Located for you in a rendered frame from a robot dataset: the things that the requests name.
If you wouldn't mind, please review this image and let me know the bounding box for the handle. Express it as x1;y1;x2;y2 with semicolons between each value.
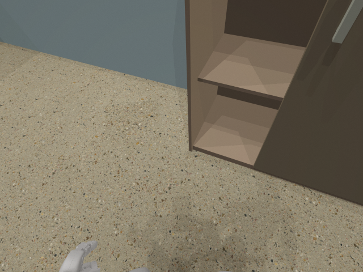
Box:
332;0;363;44

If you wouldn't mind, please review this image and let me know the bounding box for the wardrobe door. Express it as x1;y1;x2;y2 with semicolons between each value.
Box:
253;0;363;204

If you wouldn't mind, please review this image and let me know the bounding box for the robot left hand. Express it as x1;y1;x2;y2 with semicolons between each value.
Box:
59;240;100;272

